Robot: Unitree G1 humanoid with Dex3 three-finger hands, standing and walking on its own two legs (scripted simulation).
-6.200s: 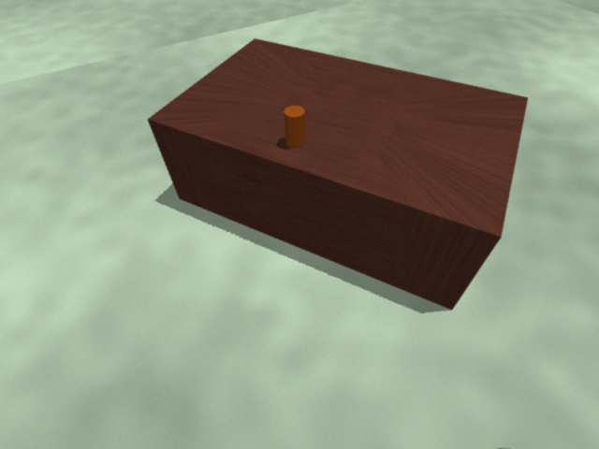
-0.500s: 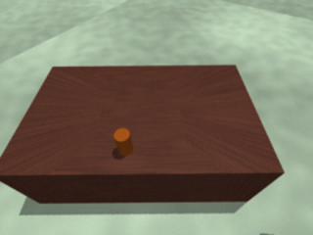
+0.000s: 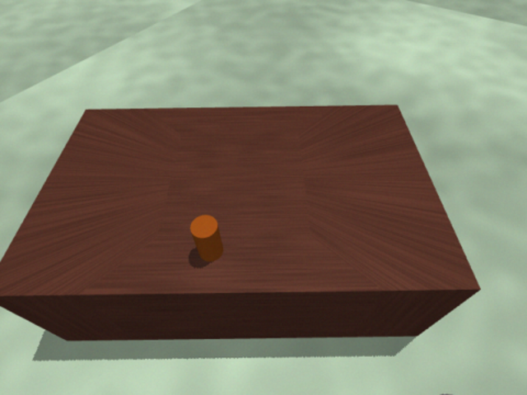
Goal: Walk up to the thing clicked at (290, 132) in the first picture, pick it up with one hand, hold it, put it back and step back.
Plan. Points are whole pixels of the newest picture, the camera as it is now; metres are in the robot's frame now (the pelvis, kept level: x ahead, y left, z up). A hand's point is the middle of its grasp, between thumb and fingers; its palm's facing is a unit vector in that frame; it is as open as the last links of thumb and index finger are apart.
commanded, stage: stand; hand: left
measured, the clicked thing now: (207, 239) +0.50 +0.17 -0.27
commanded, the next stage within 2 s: go down in 0.52 s
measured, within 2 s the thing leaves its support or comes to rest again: neither
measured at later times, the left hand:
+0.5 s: hand out of the picture +0.08 +0.25 -0.16, palm faces -0.03 -0.94 -0.35, open 7.4 cm
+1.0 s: hand (132, 376) +0.16 +0.25 -0.15, palm faces +0.03 -0.95 -0.32, open 13.7 cm
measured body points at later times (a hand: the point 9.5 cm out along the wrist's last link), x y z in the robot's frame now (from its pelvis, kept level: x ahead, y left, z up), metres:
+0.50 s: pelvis +0.01 +0.00 +0.00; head +0.02 +0.00 +0.45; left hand +0.08 +0.30 -0.13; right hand +0.09 -0.30 -0.13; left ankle +0.02 +0.15 -0.75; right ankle -0.03 -0.14 -0.75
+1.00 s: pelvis -0.01 +0.00 -0.02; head +0.02 +0.00 +0.43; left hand +0.16 +0.30 -0.12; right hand +0.15 -0.29 -0.11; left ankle +0.02 +0.15 -0.75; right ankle -0.03 -0.14 -0.75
